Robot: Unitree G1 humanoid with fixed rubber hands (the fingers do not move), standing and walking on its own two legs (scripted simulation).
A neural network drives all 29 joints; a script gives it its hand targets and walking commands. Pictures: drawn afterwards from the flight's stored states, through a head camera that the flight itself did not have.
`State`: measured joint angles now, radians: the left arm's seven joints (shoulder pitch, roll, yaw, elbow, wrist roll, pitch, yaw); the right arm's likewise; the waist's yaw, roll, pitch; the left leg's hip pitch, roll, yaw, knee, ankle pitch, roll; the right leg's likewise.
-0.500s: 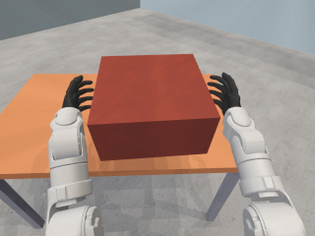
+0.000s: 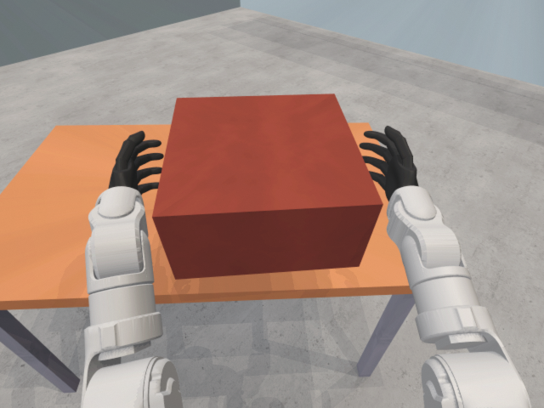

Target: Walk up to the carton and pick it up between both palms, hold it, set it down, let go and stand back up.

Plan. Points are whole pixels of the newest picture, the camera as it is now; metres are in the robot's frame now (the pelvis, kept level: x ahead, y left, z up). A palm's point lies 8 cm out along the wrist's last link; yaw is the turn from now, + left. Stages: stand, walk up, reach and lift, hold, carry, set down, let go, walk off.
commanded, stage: hold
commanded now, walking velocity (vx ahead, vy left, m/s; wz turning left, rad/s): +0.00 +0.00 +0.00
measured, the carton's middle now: (262, 177) +0.44 +0.01 +0.12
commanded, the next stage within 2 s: set down in 1.68 s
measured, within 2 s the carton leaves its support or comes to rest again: neither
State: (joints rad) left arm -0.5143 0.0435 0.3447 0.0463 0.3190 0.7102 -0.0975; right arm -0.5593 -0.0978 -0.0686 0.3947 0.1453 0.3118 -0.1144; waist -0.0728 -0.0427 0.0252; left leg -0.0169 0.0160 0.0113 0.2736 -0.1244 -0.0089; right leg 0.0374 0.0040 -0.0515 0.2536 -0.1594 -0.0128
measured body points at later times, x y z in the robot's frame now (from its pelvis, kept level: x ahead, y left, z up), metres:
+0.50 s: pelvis +0.00 +0.00 +0.00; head -0.05 +0.02 +0.45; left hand +0.36 +0.20 +0.19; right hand +0.36 -0.18 +0.18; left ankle +0.03 +0.12 -0.75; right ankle +0.00 -0.11 -0.75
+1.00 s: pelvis +0.00 +0.00 +0.00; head -0.05 +0.02 +0.45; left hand +0.37 +0.20 +0.18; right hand +0.37 -0.17 +0.18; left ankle +0.03 +0.12 -0.75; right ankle +0.00 -0.11 -0.75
